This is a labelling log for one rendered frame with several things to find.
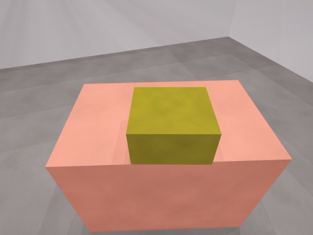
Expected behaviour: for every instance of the carton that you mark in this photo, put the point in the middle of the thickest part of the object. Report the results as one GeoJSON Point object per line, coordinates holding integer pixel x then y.
{"type": "Point", "coordinates": [172, 125]}

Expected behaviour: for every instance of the pedestal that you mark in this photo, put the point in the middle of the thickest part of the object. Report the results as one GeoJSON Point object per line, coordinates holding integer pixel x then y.
{"type": "Point", "coordinates": [91, 164]}

